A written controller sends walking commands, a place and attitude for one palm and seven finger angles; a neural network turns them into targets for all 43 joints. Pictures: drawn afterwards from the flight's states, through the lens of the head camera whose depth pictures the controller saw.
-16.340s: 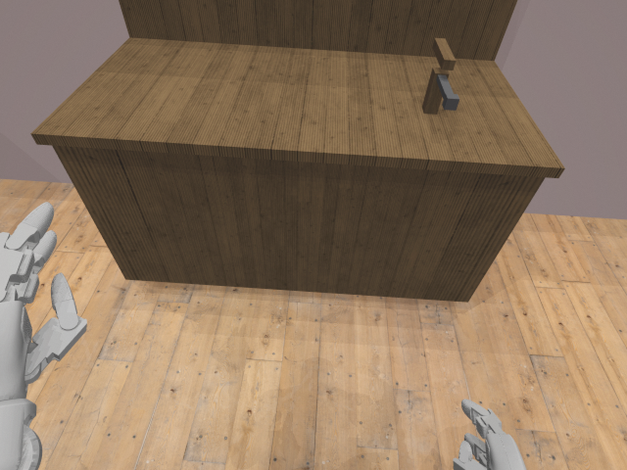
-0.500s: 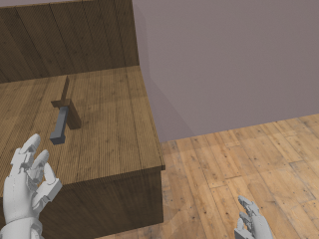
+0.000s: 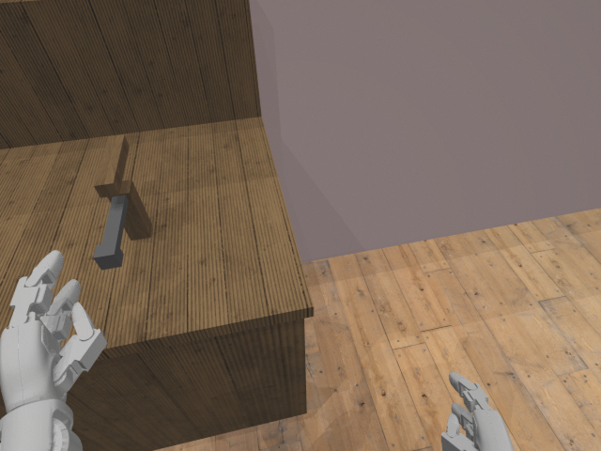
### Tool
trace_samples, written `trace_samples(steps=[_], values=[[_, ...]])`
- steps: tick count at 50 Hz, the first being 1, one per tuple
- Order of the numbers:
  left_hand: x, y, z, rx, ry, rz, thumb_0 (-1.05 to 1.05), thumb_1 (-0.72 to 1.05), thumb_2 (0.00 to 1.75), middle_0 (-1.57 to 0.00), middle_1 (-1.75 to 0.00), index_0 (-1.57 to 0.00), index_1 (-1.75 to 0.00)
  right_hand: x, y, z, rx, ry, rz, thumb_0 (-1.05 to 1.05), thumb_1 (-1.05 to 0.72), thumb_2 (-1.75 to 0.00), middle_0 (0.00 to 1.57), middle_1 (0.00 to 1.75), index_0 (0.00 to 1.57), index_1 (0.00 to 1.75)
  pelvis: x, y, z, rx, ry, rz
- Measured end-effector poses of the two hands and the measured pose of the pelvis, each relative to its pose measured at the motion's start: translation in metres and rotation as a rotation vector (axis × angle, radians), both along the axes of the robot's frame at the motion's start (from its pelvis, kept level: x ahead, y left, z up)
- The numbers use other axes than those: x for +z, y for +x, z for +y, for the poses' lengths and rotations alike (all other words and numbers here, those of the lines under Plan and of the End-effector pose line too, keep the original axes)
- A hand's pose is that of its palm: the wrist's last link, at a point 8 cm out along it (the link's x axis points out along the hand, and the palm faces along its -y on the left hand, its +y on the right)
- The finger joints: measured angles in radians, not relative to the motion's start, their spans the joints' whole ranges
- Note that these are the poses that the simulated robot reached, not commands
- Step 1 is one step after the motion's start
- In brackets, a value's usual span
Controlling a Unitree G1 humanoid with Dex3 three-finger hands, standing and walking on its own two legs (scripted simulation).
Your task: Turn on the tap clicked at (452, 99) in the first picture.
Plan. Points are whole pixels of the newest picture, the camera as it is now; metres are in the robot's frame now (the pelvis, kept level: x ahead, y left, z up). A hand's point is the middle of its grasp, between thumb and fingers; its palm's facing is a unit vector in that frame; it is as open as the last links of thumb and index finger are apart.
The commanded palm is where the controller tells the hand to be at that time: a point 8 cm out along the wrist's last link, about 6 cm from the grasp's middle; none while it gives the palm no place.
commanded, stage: reach beside the lever's end, fingers flat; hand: left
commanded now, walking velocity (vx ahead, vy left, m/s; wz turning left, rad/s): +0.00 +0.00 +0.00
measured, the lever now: (109, 256) +0.34 +0.33 +0.07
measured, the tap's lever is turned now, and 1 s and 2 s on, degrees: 0 0 0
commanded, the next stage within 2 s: push the lever round in 1.76 s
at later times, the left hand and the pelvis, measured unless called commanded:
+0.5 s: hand (96, 311) +0.23 +0.28 +0.10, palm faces +0.54 -0.83 -0.10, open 7.6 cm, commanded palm +0.19 +0.32 +0.10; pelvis -0.01 +0.01 +0.00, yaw -1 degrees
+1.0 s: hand (97, 293) +0.27 +0.30 +0.08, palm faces +0.56 -0.82 -0.11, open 7.7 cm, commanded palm +0.22 +0.35 +0.08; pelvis -0.01 +0.01 +0.00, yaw -1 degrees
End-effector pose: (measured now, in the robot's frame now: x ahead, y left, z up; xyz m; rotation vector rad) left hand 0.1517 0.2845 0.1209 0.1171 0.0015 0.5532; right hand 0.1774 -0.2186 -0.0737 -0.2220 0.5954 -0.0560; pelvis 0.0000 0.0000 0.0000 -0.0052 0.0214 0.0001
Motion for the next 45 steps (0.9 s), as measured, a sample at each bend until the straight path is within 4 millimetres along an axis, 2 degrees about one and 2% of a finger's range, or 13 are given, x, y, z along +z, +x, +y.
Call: trace_samples(steps=[12,23,45], values=[[-0.009,0.024,0.019,0.005,-0.012,0.002,0.02,0.90,0.90,-0.20,-0.29,-0.19,-0.28,-0.003,-0.012,0.002,-0.031,-0.009,0.033,0.02,-0.90,-0.90,0.20,0.30,0.20,0.30,0.001,-0.006,0.007,-0.009,-0.003,0.010],[-0.017,0.035,0.028,0.015,-0.017,0.005,0.02,0.90,0.90,-0.19,-0.26,-0.19,-0.26,-0.006,-0.017,0.002,-0.046,-0.015,0.062,0.01,-0.90,-0.90,0.20,0.30,0.20,0.30,0.000,-0.005,0.013,-0.016,-0.003,0.021],[-0.028,0.065,0.043,0.028,-0.005,-0.004,0.02,0.90,0.90,-0.17,-0.21,-0.17,-0.20,-0.016,-0.024,-0.006,-0.068,-0.020,0.114,0.01,-0.90,-0.90,0.20,0.30,0.20,0.30,-0.003,-0.006,0.010,-0.019,-0.002,0.054]])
